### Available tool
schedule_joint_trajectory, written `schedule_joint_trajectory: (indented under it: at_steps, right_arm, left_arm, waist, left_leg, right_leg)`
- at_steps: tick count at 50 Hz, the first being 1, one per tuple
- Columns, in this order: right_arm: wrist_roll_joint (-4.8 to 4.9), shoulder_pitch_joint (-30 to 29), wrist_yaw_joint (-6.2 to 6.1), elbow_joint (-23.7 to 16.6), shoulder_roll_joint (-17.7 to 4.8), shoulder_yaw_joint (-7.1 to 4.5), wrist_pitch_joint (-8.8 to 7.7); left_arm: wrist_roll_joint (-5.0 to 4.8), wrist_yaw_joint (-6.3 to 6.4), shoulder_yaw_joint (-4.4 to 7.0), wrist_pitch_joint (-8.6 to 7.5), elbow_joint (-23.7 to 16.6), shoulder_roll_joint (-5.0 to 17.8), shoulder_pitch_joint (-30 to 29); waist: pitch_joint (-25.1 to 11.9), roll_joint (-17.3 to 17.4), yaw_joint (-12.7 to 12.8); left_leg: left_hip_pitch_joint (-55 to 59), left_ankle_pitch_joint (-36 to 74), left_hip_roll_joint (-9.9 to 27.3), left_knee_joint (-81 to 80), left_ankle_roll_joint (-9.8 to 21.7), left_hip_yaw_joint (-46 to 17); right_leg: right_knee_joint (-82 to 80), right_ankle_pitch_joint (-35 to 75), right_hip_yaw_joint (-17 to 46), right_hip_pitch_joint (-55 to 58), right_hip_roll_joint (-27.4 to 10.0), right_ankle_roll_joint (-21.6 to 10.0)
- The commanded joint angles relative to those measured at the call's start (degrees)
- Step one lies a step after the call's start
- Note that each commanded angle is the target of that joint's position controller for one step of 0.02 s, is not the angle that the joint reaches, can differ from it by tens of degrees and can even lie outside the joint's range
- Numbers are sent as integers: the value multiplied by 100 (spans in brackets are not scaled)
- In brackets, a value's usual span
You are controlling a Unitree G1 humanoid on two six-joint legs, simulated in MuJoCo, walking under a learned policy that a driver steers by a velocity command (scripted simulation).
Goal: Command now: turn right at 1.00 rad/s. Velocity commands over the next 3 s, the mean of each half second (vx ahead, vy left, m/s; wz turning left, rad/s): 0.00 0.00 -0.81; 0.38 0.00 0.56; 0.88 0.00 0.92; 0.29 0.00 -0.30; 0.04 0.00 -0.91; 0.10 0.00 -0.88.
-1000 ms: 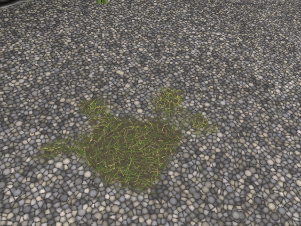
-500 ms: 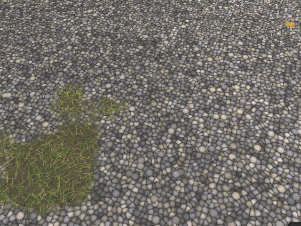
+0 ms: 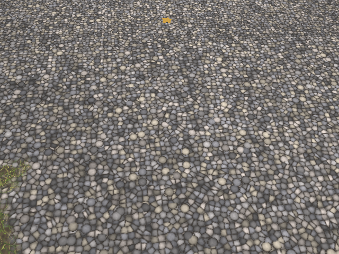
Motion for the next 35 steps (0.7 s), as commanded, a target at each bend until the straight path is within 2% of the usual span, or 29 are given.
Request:
schedule_joint_trajectory:
  at_steps: [1, 4, 5, 6, 7, 8, 9, 10, 11, 12, 13, 16, 19, 20, 22, 24, 25, 26, 27, 28, 29, 30, 31, 32, 33, 34, 35]
  right_arm:
    - [42, -140, 50, -314, -1222, -387, -42]
    - [183, -178, 184, -239, -1260, -431, -96]
    - [244, -218, 214, -209, -1223, -431, -105]
    - [298, -153, 236, -139, -1092, -412, -103]
    - [272, 162, 281, 2, -819, -355, -97]
    - [-4, 91, 297, -273, -494, -255, -80]
    - [-50, -557, 209, -642, -559, -232, -119]
    - [68, -888, 144, -691, -826, -288, -128]
    - [118, -903, 100, -679, -841, -300, -161]
    - [61, -726, 47, -543, -911, -333, -169]
    - [22, -570, 35, -498, -957, -356, -166]
    - [50, -288, 114, -305, -774, -290, -178]
    - [90, -380, 158, -266, -588, -175, -134]
    - [106, -333, 183, -232, -578, -148, -113]
    - [144, -274, 239, -194, -576, -102, -81]
    - [166, -190, 301, -168, -508, -47, -79]
    - [183, -164, 333, -162, -485, -28, -86]
    - [209, -139, 355, -176, -515, -30, -95]
    - [221, -118, 368, -214, -597, -50, -110]
    - [189, -193, 367, -293, -760, -77, -123]
    - [156, -276, 350, -411, -1076, -132, -136]
    - [178, -336, 340, -490, -1452, -219, -148]
    - [246, -165, 345, -431, -1490, -278, -145]
    - [280, 334, 318, -295, -1289, -252, -133]
    - [316, 812, 290, -180, -1222, -241, -134]
    - [308, 1110, 277, -118, -1170, -232, -169]
    - [306, 1056, 244, -126, -1290, -272, -206]
  left_arm:
    - [23, -65, 47, -98, -574, 310, -346]
    - [3, -115, 130, 9, -512, 415, -164]
    - [-4, -127, 162, 41, -465, 398, -14]
    - [-12, -103, 223, 55, -360, 426, 267]
    - [15, -30, 363, 38, -207, 719, 725]
    - [32, 65, 568, -33, -326, 1616, 998]
    - [284, -8, 524, -252, -565, 1757, 673]
    - [309, -61, 457, -394, -496, 1444, 625]
    - [198, -20, 389, -458, -408, 1259, 466]
    - [63, 41, 314, -429, -431, 1031, 175]
    - [10, 100, 250, -379, -485, 921, -115]
    - [91, 221, 181, -323, -519, 812, -213]
    - [93, 263, 144, -302, -427, 782, -94]
    - [123, 261, 108, -293, -405, 742, -131]
    - [210, 218, 1, -296, -349, 567, -175]
    - [295, 134, -172, -331, -221, 222, -234]
    - [325, 86, -227, -360, -142, 134, -240]
    - [337, 53, -237, -386, -90, 165, -288]
    - [309, 47, -209, -401, -63, 283, -355]
    - [278, 57, -162, -418, 17, 409, -176]
    - [304, 94, -107, -445, 36, 526, -12]
    - [371, 127, -72, -474, 16, 539, 300]
    - [390, 184, -75, -478, -36, 462, 88]
    - [337, 205, -78, -490, -167, 361, -208]
    - [204, 162, -76, -515, -263, 267, -356]
    - [92, 68, -84, -557, -323, 172, -531]
    - [14, -19, -77, -642, -392, 136, -639]
  waist:
    - [-890, 1210, -141]
    - [-882, 1271, -26]
    - [-910, 1205, 100]
    - [-953, 1047, 235]
    - [-881, 319, 357]
    - [-675, -1651, 210]
    - [-1224, -1635, 359]
    - [-1177, -972, 507]
    - [-914, -811, 327]
    - [-862, -465, 152]
    - [-842, -496, -17]
    - [-1145, -449, -103]
    - [-1174, -467, 49]
    - [-1193, -536, 68]
    - [-1169, -630, 150]
    - [-1100, -637, 159]
    - [-1012, -675, 165]
    - [-865, -674, 131]
    - [-686, -653, 49]
    - [-524, -522, 69]
    - [-481, -145, 207]
    - [-528, 626, 517]
    - [-585, 1245, 382]
    - [-841, 1559, 185]
    - [-860, 1609, 13]
    - [-609, 1576, -116]
    - [-300, 1636, -65]
  left_leg:
    - [926, 1265, 1455, -660, 1109, -590]
    - [861, 1212, 1633, -375, 891, -300]
    - [820, 1111, 1639, -107, 719, -154]
    - [594, 798, 1523, 375, 445, 79]
    - [-158, 150, 1145, 1418, 50, 439]
    - [-2293, -2631, 378, 3560, -522, 732]
    - [-3019, -2911, -150, 4519, -607, -661]
    - [-3115, -2430, -88, 4808, -466, -1010]
    - [-3162, -1838, -50, 4627, -308, -1152]
    - [-3094, -1397, 35, 4442, -277, -1237]
    - [-2825, -1089, -2, 4248, -297, -1255]
    - [-2320, -543, -281, 3860, -421, -1166]
    - [-2001, -402, -338, 3036, -536, -1106]
    - [-1863, -392, -286, 2870, -548, -1060]
    - [-1450, -480, -130, 2577, -520, -976]
    - [-792, -554, 22, 2125, -430, -912]
    - [-471, -560, 25, 1869, -371, -844]
    - [-221, -470, -26, 1505, -288, -759]
    - [-26, -155, -125, 969, -185, -644]
    - [3, 419, -159, 505, -75, -711]
    - [4, 1685, 72, 508, 68, -1162]
    - [47, 2581, 408, 531, 417, -1779]
    - [-86, 2247, 750, 153, 919, -2494]
    - [203, 675, 955, -215, 1312, -3238]
    - [446, -1443, 1096, -590, 1518, -3857]
    - [390, -3373, 1179, -973, 1564, -4307]
    - [106, -3892, 1255, -1209, 1531, -4554]
  right_leg:
    - [-846, 12, -299, 209, -94, -90]
    - [-1730, 153, -551, 823, 7, -338]
    - [-2253, 399, -650, 1151, 92, -471]
    - [-2831, 712, -700, 1700, 271, -654]
    - [-3505, 1460, -192, 2575, 265, -945]
    - [-3607, 4163, 2243, 3608, -1273, -1632]
    - [-3811, 4013, 3437, 3205, -1794, -2649]
    - [-4011, 3227, 2974, 3178, -1547, -2535]
    - [-4051, 2751, 2634, 3011, -1240, -2209]
    - [-3981, 2514, 2368, 2898, -1018, -1940]
    - [-3931, 2679, 2150, 2602, -864, -1823]
    - [-3751, 3202, 1882, 2469, -599, -1742]
    - [-3565, 3239, 1836, 2442, -501, -1691]
    - [-3533, 3161, 1779, 2422, -533, -1688]
    - [-3495, 3077, 1743, 2223, -599, -1734]
    - [-3504, 2959, 1652, 1882, -619, -1753]
    - [-3546, 2780, 1615, 1732, -631, -1751]
    - [-3546, 2511, 1557, 1607, -612, -1724]
    - [-3486, 2185, 1485, 1529, -525, -1648]
    - [-3434, 1758, 1435, 1600, -361, -1485]
    - [-3130, 1208, 1279, 1657, -97, -1258]
    - [-2715, 669, 828, 1514, 409, -980]
    - [-2166, 408, 212, 1440, 803, -640]
    - [-1758, -503, -12, 1181, 1002, -511]
    - [-1542, -1173, 89, 759, 1020, -562]
    - [-1354, -1477, 336, 449, 892, -654]
    - [-1310, -1495, 508, 372, 765, -751]
Next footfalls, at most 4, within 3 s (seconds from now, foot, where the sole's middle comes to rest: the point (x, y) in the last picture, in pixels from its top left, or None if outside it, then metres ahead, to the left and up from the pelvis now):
0.14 right None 0.03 -0.15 -0.78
0.56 left None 0.15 0.05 -0.78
1.22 left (153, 246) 0.46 0.07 -0.78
1.64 right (141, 144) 0.92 0.14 -0.78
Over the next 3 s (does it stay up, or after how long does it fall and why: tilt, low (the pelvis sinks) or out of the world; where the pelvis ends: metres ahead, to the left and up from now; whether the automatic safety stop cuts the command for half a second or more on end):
stays up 0.89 0.20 0.00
